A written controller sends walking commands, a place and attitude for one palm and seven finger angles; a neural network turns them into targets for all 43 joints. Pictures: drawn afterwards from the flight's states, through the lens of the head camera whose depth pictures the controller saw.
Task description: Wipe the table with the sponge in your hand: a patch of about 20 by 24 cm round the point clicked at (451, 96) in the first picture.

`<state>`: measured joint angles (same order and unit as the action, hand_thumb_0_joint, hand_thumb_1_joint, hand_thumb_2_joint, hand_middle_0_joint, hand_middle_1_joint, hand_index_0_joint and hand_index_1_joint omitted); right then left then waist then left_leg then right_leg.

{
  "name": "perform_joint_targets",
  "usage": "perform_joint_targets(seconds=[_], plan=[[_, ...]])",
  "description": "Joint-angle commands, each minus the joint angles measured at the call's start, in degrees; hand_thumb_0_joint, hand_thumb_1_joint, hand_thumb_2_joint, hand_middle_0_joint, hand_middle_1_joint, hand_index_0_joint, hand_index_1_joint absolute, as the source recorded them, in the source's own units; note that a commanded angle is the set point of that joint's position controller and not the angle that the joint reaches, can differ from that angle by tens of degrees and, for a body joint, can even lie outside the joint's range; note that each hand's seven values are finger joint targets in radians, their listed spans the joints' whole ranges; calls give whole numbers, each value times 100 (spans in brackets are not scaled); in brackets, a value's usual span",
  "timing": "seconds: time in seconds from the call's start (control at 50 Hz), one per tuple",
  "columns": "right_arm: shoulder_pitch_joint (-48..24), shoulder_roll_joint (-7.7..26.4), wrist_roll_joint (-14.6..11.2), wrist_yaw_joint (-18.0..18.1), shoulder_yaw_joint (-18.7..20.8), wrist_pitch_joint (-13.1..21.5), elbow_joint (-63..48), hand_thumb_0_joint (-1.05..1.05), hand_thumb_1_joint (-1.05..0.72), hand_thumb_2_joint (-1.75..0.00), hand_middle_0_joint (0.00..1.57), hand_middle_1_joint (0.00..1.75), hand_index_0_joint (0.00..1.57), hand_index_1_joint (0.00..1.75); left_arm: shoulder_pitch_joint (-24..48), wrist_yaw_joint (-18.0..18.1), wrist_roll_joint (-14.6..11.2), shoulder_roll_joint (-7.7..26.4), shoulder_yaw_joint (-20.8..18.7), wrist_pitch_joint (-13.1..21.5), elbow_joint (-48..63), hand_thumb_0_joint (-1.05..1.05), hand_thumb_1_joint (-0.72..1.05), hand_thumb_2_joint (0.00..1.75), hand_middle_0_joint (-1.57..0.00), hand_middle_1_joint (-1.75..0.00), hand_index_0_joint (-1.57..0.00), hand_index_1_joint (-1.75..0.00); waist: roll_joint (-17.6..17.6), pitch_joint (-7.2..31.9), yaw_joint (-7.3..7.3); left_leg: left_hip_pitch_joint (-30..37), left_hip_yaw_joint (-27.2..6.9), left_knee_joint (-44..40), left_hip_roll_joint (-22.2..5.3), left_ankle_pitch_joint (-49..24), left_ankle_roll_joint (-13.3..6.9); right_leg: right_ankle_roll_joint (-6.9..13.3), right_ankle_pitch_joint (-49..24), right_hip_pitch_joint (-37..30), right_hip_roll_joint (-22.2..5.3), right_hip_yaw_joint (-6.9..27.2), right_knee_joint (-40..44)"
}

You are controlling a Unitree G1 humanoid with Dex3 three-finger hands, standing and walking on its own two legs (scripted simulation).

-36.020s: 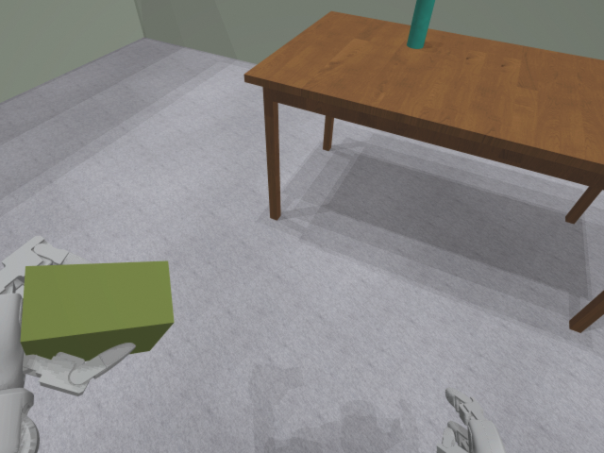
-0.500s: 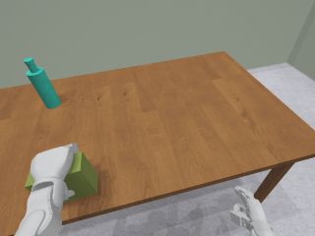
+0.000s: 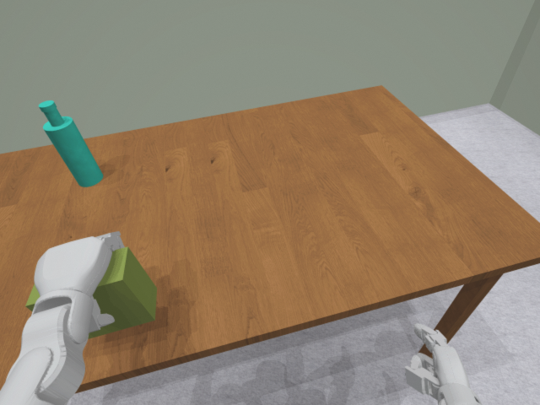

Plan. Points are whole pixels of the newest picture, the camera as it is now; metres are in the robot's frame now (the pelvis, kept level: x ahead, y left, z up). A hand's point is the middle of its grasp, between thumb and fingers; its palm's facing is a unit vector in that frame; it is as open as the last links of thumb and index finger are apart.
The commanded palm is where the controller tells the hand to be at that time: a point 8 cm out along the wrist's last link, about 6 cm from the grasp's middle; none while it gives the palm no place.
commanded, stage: lift the sponge slowly off the table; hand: left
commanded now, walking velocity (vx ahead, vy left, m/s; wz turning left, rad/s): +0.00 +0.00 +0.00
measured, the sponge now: (105, 302) +0.23 +0.31 +0.03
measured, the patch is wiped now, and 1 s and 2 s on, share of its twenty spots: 1.00 1.00 1.00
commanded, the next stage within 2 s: bring the sponge back beside the body in 0.64 s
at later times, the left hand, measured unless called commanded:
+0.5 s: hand (82, 275) +0.23 +0.31 +0.10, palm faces +0.04 -0.11 -0.99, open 10.1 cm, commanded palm +0.21 +0.30 +0.18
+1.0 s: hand (84, 281) +0.22 +0.30 +0.11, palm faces +0.04 -0.10 -0.99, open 10.1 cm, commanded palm +0.20 +0.29 +0.18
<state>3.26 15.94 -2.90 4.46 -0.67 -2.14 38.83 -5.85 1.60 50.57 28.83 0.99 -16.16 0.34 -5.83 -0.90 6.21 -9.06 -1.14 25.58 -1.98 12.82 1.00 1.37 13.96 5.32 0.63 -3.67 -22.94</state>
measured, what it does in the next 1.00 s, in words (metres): stands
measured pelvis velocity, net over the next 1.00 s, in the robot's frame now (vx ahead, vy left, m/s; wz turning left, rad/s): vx -0.01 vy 0.00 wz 0.00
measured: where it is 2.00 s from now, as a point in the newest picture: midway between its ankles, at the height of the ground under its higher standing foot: outside the picture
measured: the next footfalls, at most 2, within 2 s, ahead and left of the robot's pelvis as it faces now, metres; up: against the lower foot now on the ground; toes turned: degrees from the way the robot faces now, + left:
none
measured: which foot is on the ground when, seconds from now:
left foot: down 0.00-1.00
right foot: down 0.00-1.00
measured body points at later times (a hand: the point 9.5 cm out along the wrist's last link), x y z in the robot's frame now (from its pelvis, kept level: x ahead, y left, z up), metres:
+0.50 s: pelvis +0.00 +0.01 +0.00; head -0.02 -0.02 +0.45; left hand +0.22 +0.31 +0.16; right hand +0.25 -0.19 -0.07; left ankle +0.01 +0.13 -0.74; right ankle -0.01 -0.11 -0.74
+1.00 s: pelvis -0.01 +0.00 +0.00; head -0.03 -0.03 +0.45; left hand +0.21 +0.30 +0.16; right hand +0.24 -0.19 -0.07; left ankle +0.02 +0.13 -0.74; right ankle -0.01 -0.11 -0.74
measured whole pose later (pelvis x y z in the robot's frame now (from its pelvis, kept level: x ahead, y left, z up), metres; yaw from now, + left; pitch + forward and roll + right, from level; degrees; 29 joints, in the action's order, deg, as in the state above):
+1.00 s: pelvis -0.01 +0.00 +0.00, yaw +0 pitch -5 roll -1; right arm 1.2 15.2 -2.7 3.9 -2.9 -3.3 37.3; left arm -6.7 -2.4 49.9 30.5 1.9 -19.7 9.7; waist -6.0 -0.9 7.4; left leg -7.8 -1.0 23.8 -1.6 11.1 0.8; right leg 1.1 12.4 4.3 0.3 -3.4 -21.5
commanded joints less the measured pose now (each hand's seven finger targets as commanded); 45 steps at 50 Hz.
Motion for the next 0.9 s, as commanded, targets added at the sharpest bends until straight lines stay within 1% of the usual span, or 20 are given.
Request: perform_joint_targets(seconds=[0.0,0.02,0.06,0.12,0.16,0.18,0.28,0.36,0.42,0.46,0.52,0.56,0.58,0.66,0.68,0.74,0.76,0.8,0.86,0.88], plan=[[-1201,543,-1,24,164,360,-1065,0,-90,-90,20,30,20,30,1419,253,197,1409,-869,92,1345,0,10,130,-120,-160,-120,-160,189,1131,-3,505,-56,-226,365,-1183,-382,221,-1039,26,84,364,423],[-1221,554,10,14,149,344,-1094,0,-90,-90,20,30,20,30,1416,244,185,1304,-797,63,1386,0,10,130,-120,-160,-120,-160,249,1171,25,517,-75,-253,361,-1276,-377,222,-1168,-37,77,302,412],[-1278,592,1,-6,157,314,-1085,0,-90,-90,20,30,20,30,1342,302,176,1616,-1100,-14,1447,0,10,130,-120,-160,-120,-160,132,1173,65,475,-104,-318,344,-1253,-350,258,-1104,-110,112,439,395],[-1325,555,-7,-45,128,281,-1121,0,-90,-90,20,30,20,30,1331,276,167,1280,-812,-193,1415,0,10,130,-120,-160,-120,-160,121,1102,91,467,-97,-354,324,-1321,-342,247,-1146,-100,80,291,417],[-1421,605,-16,-70,122,238,-1112,0,-90,-90,20,30,20,30,1318,264,148,1599,-1070,-316,1494,0,10,130,-120,-160,-120,-160,118,1078,98,433,-124,-399,312,-1280,-328,276,-1087,-149,109,435,413],[-1441,558,-14,-74,89,235,-1184,0,-90,-90,20,30,20,30,1394,218,159,1349,-830,-383,1583,0,10,130,-120,-160,-120,-160,150,1217,121,444,-91,-371,332,-1361,-352,253,-1216,-236,62,309,367],[-1538,550,-24,-96,38,174,-1246,0,-90,-90,20,30,20,30,1429,13,116,1349,-728,-551,1898,0,10,130,-120,-160,-120,-160,76,1160,68,498,-107,-373,306,-1425,-367,250,-1257,-189,58,301,370],[-1571,583,-19,-74,31,143,-1209,0,-90,-90,20,30,20,30,1473,-124,125,1596,-876,-518,2033,0,10,130,-120,-160,-120,-160,53,1022,9,535,-172,-425,261,-1307,-362,272,-1047,-97,92,419,465],[-1512,535,-7,-51,-1,168,-1212,0,-90,-90,20,30,20,30,1670,-164,138,1392,-671,-441,2059,0,10,130,-120,-160,-120,-160,26,1099,19,609,-175,-438,266,-1375,-367,265,-1051,-107,72,260,485],[-1572,549,-11,-43,8,191,-1220,0,-90,-90,20,30,20,30,1740,-144,166,1622,-855,-389,2292,0,10,130,-120,-160,-120,-160,-115,1147,26,632,-223,-495,245,-1288,-347,304,-894,-144,113,400,496],[-1537,512,4,-44,-10,201,-1190,0,-90,-90,20,30,20,30,1727,-120,163,1411,-705,-399,2171,0,10,130,-120,-160,-120,-160,-163,1141,68,635,-194,-498,261,-1357,-335,299,-952,-158,81,278,522],[-1574,567,6,-71,20,193,-1189,0,-90,-90,20,30,20,30,1436,-87,155,1703,-1052,-468,2087,0,10,130,-120,-160,-120,-160,-38,1082,121,544,-227,-515,245,-1319,-314,332,-944,-192,106,464,507],[-1553,529,7,-80,-25,173,-1233,0,-90,-90,20,30,20,30,1366,-120,145,1448,-842,-539,1971,0,10,130,-120,-160,-120,-160,108,1138,149,485,-167,-498,263,-1354,-329,307,-1007,-246,66,309,457],[-1698,604,-27,-95,-2,93,-1214,0,-90,-90,20,30,20,30,1400,-168,112,1649,-978,-706,1878,0,10,130,-120,-160,-120,-160,167,955,105,379,-178,-543,250,-1079,-303,292,-725,-89,80,507,533],[-1692,565,-36,-92,-47,96,-1270,0,-90,-90,20,30,20,30,1466,-218,104,1423,-751,-744,1865,0,10,130,-120,-160,-120,-160,142,1053,122,371,-129,-519,274,-1089,-328,274,-730,-130,44,350,490],[-1629,555,-35,-91,-22,122,-1256,0,-90,-90,20,30,20,30,1503,-278,75,1377,-633,-648,2048,0,10,130,-120,-160,-120,-160,105,1129,52,482,-156,-510,260,-1112,-344,240,-764,-101,39,333,497],[-1685,577,-21,-72,-21,158,-1282,0,-90,-90,20,30,20,30,1478,-273,81,1580,-835,-610,2106,0,10,130,-120,-160,-120,-160,58,1080,64,454,-173,-507,257,-998,-344,269,-648,-91,67,464,515],[-1625,503,-18,-54,-40,194,-1272,0,-90,-90,20,30,20,30,1497,-283,136,1390,-660,-510,2129,0,10,130,-120,-160,-120,-160,90,1102,55,512,-145,-460,277,-1049,-363,250,-660,-57,46,369,511],[-1597,551,13,-32,-12,218,-1265,0,-90,-90,20,30,20,30,1412,-218,145,1727,-1006,-382,2257,0,10,130,-120,-160,-120,-160,150,1057,82,511,-197,-455,267,-930,-357,281,-545,-49,76,530,564],[-1540,501,21,-14,-46,236,-1302,0,-90,-90,20,30,20,30,1531,-196,165,1586,-899,-352,2269,0,10,130,-120,-160,-120,-160,127,1234,115,527,-139,-414,300,-1016,-376,270,-611,-129,36,376,515]])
